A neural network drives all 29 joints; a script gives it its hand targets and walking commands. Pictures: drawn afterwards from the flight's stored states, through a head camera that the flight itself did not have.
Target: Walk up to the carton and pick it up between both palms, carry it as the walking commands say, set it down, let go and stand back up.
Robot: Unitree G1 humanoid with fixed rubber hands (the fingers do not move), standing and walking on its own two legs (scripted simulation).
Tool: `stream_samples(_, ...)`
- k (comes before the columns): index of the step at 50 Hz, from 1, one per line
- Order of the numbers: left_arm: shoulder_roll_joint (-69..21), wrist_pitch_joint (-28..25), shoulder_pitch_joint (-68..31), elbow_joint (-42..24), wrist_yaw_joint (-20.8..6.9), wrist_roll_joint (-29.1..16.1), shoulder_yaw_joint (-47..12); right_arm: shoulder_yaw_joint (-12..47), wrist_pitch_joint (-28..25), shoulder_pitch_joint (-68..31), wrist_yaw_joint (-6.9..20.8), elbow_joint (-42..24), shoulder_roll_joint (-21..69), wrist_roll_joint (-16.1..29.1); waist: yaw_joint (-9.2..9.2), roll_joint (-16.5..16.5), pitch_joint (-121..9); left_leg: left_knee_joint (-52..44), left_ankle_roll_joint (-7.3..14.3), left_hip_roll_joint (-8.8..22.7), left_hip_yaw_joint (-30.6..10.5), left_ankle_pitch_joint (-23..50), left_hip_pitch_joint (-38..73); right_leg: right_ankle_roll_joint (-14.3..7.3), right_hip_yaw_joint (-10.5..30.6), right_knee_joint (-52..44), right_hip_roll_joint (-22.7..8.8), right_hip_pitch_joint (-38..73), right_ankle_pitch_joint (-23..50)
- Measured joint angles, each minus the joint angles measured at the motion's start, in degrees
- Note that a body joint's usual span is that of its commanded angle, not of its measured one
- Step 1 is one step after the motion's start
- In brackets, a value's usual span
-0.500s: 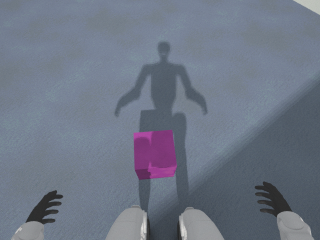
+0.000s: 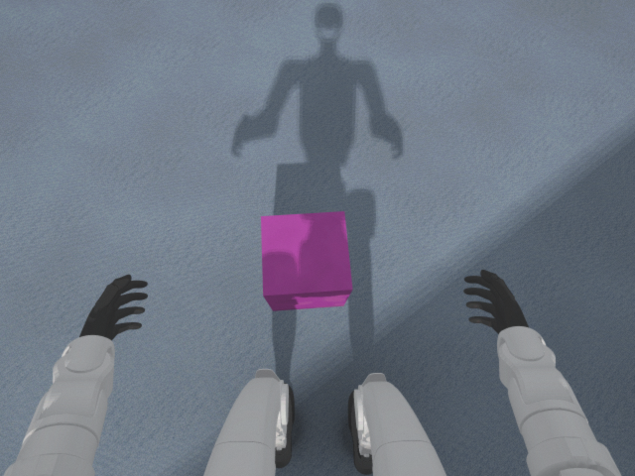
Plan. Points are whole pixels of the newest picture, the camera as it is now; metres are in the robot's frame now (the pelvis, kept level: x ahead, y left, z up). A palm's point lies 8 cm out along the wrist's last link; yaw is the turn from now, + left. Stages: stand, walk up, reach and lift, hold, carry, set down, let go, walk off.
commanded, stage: reach and lift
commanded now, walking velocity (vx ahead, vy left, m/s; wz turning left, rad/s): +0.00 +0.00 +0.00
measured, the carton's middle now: (305, 265) +0.49 +0.03 -0.58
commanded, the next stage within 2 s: none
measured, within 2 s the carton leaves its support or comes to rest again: neither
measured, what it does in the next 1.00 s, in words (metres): stands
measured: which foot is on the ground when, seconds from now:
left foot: down 0.00-1.00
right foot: down 0.00-1.00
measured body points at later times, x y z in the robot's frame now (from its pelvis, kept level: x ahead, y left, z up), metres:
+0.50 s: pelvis -0.02 +0.00 -0.02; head +0.26 +0.01 +0.33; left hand +0.42 +0.26 -0.14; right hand +0.43 -0.20 -0.14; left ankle +0.04 +0.10 -0.67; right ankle +0.03 -0.13 -0.67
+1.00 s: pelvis -0.02 +0.00 -0.04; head +0.34 +0.00 +0.24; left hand +0.50 +0.25 -0.19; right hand +0.51 -0.17 -0.20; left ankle +0.04 +0.10 -0.67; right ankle +0.03 -0.13 -0.67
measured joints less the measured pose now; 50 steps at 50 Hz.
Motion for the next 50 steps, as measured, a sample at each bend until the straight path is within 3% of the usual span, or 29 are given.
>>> stream_samples(13, 0.02, 3.74, -18.54, 2.56, 0.02, -0.96, 2.1, 0.0, 4.14, -17.13, -0.74, 2.13, 0.0, 2.27, 0.01, -0.2, -0.89, 2.16, 0.23, 0.0, 0.0, 1.87, -11.43, 0.0, -0.07, 2.31, 0.0, -11.44, 1.71)
stream_samples(26, 0.01, 3.46, -34.66, 7.4, 0.01, -2.01, 4.98, -0.63, 2.79, -33.15, -2.31, 5.96, 0.14, 4.29, 0.14, -0.2, -0.23, 2.16, 0.49, -0.01, 0.0, 3.51, -22.26, 0.1, -0.07, 2.32, 0.0, -22.25, 3.3)
stream_samples(42, 0.0, 1.89, -52.35, 12.86, 0.01, -2.01, 9.13, -5.63, 1.81, -51.35, -3.08, 10.66, 0.94, 4.22, 1.32, -0.2, 0.71, 2.07, 0.47, -0.02, 0.0, 4.5, -30.85, 0.1, -0.07, 2.73, 0.0, -31.09, 4.01)
stream_samples(50, -0.03, 0.93, -55.78, 12.88, 0.01, -1.69, 11.21, -8.03, 0.93, -54.04, -4.12, 9.16, 1.59, 2.84, 1.47, -0.21, 7.22, 2.15, 0.44, -0.03, -0.01, 5.16, -30.99, 0.1, -0.06, 2.78, 0.0, -31.19, 4.52)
